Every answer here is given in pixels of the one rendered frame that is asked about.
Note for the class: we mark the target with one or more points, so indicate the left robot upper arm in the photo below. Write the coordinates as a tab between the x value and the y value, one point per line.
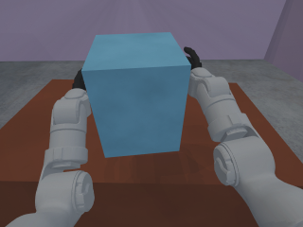
60	201

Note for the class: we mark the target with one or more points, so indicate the carton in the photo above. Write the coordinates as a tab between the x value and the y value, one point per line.
137	87

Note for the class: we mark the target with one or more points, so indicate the robot left hand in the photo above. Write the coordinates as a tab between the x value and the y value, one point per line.
79	82

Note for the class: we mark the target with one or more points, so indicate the right robot forearm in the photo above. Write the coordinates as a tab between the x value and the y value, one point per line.
225	120

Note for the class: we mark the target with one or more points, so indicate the left robot forearm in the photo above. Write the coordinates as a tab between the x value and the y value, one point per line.
68	128

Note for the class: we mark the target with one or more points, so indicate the right robot upper arm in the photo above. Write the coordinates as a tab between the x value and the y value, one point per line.
247	165

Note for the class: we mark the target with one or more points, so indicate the robot right hand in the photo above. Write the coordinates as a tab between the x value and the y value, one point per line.
193	59

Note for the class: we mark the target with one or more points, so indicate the pedestal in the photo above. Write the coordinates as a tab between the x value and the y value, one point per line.
163	189

